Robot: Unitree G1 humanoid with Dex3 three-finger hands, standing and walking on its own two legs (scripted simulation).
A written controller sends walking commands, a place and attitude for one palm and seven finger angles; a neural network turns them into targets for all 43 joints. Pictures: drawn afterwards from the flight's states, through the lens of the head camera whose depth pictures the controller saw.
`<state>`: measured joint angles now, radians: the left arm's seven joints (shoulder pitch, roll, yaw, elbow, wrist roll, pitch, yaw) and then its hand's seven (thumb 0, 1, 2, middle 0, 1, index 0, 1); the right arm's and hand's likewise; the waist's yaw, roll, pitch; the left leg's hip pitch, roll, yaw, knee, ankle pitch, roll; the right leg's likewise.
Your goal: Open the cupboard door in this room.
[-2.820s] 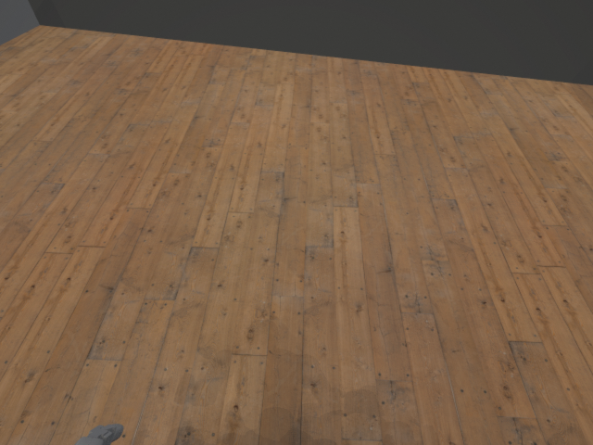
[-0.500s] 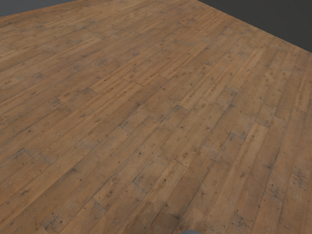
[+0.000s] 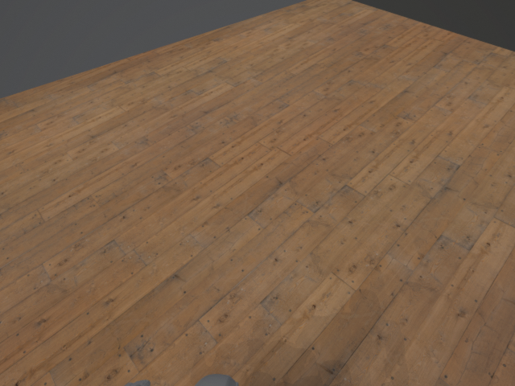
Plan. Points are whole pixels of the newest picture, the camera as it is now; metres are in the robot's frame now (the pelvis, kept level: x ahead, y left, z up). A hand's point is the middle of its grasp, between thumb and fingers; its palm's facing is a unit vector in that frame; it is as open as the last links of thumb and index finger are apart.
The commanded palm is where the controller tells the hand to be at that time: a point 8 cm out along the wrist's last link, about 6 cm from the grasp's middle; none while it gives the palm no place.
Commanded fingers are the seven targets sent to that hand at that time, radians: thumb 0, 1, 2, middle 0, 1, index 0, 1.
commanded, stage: turn or walk to find it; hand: left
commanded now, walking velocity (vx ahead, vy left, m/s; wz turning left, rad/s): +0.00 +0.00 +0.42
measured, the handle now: out of the picture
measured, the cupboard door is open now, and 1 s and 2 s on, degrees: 0 0 0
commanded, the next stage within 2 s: none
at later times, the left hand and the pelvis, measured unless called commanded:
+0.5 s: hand out of the picture -0.08 +0.26 -0.19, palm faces +0.28 -0.93 -0.22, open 7.4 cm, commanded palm none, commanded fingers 0.00 0.90 0.90 -0.20 -0.30 -0.20 -0.30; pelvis -0.04 +0.06 +0.00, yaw +12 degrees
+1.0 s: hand out of the picture -0.04 +0.23 -0.15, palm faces +0.38 -0.88 -0.27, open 7.4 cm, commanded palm none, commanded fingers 0.00 0.90 0.90 -0.20 -0.30 -0.20 -0.30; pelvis -0.07 +0.01 -0.01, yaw +23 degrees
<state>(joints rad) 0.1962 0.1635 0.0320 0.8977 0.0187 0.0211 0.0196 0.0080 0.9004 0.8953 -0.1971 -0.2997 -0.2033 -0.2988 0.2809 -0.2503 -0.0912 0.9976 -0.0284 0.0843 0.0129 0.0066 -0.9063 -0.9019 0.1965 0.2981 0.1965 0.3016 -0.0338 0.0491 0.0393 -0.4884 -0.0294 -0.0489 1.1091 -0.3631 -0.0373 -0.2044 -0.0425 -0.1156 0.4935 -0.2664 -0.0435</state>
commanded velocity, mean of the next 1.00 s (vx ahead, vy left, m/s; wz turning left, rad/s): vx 0.00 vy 0.00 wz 0.42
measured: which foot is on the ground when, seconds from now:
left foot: up 0.00-0.34, down 0.36-0.94, up 0.96-1.00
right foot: down 0.00-0.36, up 0.38-0.92, down 0.94-1.00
